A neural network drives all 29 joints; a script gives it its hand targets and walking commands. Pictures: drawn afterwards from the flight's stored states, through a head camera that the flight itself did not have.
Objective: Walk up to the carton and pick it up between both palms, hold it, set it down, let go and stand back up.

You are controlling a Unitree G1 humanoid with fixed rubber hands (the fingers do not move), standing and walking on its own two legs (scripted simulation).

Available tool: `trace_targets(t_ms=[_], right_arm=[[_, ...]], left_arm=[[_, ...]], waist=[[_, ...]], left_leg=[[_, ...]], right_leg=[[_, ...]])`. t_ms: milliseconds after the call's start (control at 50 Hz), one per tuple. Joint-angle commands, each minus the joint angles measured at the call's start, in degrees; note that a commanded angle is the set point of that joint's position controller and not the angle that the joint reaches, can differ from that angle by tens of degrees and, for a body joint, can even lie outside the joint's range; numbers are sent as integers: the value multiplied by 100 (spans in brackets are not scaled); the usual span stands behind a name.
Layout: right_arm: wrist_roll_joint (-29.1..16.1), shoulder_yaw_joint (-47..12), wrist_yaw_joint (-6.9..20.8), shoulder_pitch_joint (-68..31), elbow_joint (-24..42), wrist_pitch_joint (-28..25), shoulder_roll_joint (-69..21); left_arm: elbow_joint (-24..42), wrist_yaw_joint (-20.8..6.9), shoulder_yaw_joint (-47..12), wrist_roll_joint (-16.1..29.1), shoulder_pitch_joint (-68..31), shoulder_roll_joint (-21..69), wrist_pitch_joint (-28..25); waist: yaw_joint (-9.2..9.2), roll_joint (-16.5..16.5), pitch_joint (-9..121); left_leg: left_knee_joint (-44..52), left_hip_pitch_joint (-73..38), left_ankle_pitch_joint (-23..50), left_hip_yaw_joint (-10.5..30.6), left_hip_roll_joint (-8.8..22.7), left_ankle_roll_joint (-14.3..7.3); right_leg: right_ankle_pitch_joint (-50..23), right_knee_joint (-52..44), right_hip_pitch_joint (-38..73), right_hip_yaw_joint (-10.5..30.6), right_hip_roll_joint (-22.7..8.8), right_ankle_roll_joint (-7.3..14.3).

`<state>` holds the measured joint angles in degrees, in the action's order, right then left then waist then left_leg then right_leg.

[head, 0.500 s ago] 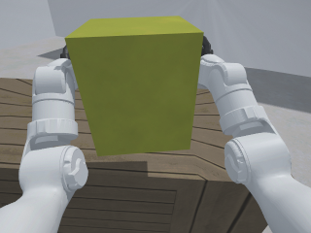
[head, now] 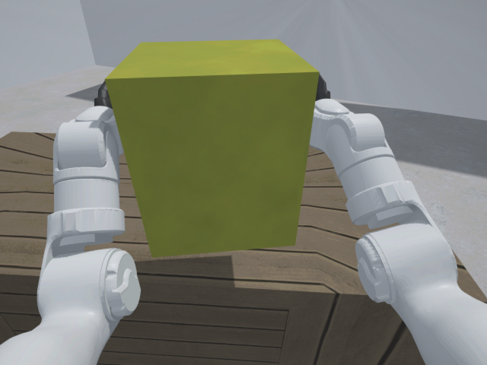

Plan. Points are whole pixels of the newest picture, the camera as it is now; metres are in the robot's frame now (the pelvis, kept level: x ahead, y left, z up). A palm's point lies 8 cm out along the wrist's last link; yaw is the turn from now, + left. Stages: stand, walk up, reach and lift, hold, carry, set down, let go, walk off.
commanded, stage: hold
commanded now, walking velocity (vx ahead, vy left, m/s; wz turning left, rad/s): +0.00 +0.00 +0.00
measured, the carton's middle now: (217, 143) +0.36 +0.01 +0.28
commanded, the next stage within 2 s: set down in 0.06 s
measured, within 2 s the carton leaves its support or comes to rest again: neither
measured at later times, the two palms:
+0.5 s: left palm (105, 102) +0.39 +0.16 +0.33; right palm (315, 109) +0.37 -0.14 +0.32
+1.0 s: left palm (137, 145) +0.43 +0.14 +0.25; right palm (311, 154) +0.40 -0.16 +0.23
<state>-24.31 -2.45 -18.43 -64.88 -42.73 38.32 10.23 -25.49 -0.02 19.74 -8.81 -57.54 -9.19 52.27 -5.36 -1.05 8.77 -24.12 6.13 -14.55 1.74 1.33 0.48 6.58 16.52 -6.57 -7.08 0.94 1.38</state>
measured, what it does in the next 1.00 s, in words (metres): stands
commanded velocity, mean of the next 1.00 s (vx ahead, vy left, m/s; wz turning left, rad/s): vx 0.00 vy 0.00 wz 0.00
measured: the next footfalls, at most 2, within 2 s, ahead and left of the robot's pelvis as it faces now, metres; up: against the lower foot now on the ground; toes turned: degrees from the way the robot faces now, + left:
none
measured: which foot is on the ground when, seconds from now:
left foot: down 0.00-1.00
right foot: down 0.00-1.00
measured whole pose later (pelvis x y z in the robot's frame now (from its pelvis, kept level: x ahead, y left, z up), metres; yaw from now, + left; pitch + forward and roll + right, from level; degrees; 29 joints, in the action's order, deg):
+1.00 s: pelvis +0.01 +0.01 +0.00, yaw +0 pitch -5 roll -2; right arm -10.9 7.3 -11.3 -53.7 -46.1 13.4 3.6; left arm -30.2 1.3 18.7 -13.3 -53.3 -5.3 31.5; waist -7.6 2.4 0.1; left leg -21.9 1.8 -14.7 1.8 0.7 -0.1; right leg 7.2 15.1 -2.5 -7.1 0.4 0.6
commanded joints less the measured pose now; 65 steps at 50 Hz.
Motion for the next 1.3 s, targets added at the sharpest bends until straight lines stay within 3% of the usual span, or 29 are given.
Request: trace_targets(t_ms=[0,40,80,160,180,200,260,280,300,340,420,500,600,640,700,800,920,1060,1120,1200,1280], right_arm=[[-998,-986,761,-4553,1935,14,-3710],[-946,-907,834,-4734,1820,-7,-3764],[-870,-1023,881,-4935,1764,-40,-3818],[-741,-855,961,-5003,1485,-287,-3649],[-626,-667,1000,-4928,1236,-317,-3625],[-453,-454,1039,-4948,946,-435,-3597],[69,24,1178,-5035,404,-747,-3514],[542,459,1243,-4796,197,-1086,-3282],[854,732,1299,-4723,25,-1322,-3268],[1347,1118,1328,-4375,-307,-1605,-3077],[1808,1280,1350,-3837,-678,-2007,-2986],[1879,1086,1386,-4049,-188,-2527,-3131],[1512,131,1370,-5093,1469,-3256,-3552],[1320,-284,1350,-5096,1880,-3349,-3739],[1277,-558,1296,-4580,1799,-3251,-3801],[1295,-566,1236,-3659,1153,-2946,-3635],[967,-786,1258,-3877,1623,-2882,-3745],[1213,-476,1314,-3646,1295,-2750,-3557],[1346,-230,1389,-3623,1129,-2775,-3473],[1458,11,1518,-3708,932,-2911,-3368],[1622,272,1646,-3636,506,-3039,-3175]], left_arm=[[1417,-716,-2221,1017,-4971,3684,-336],[1204,-735,-2059,852,-4974,3662,-299],[1308,-695,-2328,1065,-5258,3475,-363],[1012,-685,-1899,824,-5157,3385,-528],[741,-702,-1837,753,-5156,3407,-558],[449,-746,-1736,663,-5218,3438,-630],[-161,-820,-1228,389,-5257,3105,-918],[-911,-1032,-955,226,-4851,3107,-1174],[-1017,-1161,-657,53,-4786,2877,-1401],[-1409,-1292,-338,-233,-4489,2614,-1666],[-1571,-1361,-219,-484,-4278,2426,-1927],[-1420,-1305,-496,-398,-4136,2743,-2132],[-449,-1018,-1755,268,-4354,3888,-2467],[-104,-863,-2177,499,-4314,4185,-2594],[120,-661,-2416,520,-4031,4131,-2615],[137,-600,-2225,200,-3651,3610,-2394],[293,-642,-2181,196,-3454,3741,-2266],[-258,-777,-1907,30,-3138,3798,-2193],[-299,-800,-1952,95,-3316,3931,-2246],[-205,-677,-2206,295,-3748,4225,-2405],[-386,-484,-2249,318,-3870,4312,-2517]], waist=[[-293,-415,2173],[-152,-489,1921],[-142,-409,2383],[4,-523,1900],[-29,-557,1782],[-109,-589,1625],[34,-251,1300],[-160,-199,608],[-111,-37,733],[-177,-15,579],[-196,21,271],[-219,79,518],[-263,-265,2568],[-277,-443,3190],[-314,-504,3141],[-208,-334,2160],[-58,-209,2361],[-244,162,1626],[-359,56,1602],[-482,-343,1861],[-461,-647,1807]], left_leg=[[336,458,1982,115,-378,425],[474,804,1523,64,-379,385],[353,602,2131,125,-380,289],[377,445,2217,74,-356,295],[540,547,1791,103,-334,298],[611,646,1533,73,-308,294],[939,930,540,23,-293,106],[1131,974,-82,140,-328,32],[1243,976,-240,142,-292,-46],[1347,867,-392,112,-249,-78],[1426,766,-280,-14,-273,-64],[1248,321,610,-155,-305,-9],[404,-997,2917,-285,-364,341],[134,-1294,3451,-226,-386,424],[50,-1216,3362,-159,-446,424],[344,-544,2396,-146,-515,318],[195,-503,2892,-105,-563,292],[416,-527,2579,-143,-479,312],[430,-709,2669,-129,-409,439],[289,-1296,3176,-63,-276,704],[231,-1674,3464,-2,-128,858]], right_leg=[[-1769,246,2062,644,366,-233],[-1325,194,2084,667,332,-247],[-1710,241,2141,595,344,-184],[-1559,154,2045,543,321,-176],[-1204,93,1975,508,337,-147],[-1008,72,1974,494,304,-126],[-315,-46,1874,434,245,-186],[172,-210,1633,543,144,-208],[308,-183,1873,471,122,-201],[379,-215,2053,429,69,-163],[256,-241,2099,286,46,-191],[-227,-311,2041,154,57,-226],[-1498,-176,2134,107,219,-186],[-1960,-92,2156,141,251,-175],[-2185,12,2203,163,217,-237],[-2007,90,2295,164,106,-410],[-2637,237,2480,189,188,-478],[-2234,78,2195,179,260,-405],[-1896,-8,1952,151,276,-321],[-1512,-92,1446,74,315,-198],[-1089,-184,1005,5,316,-113]])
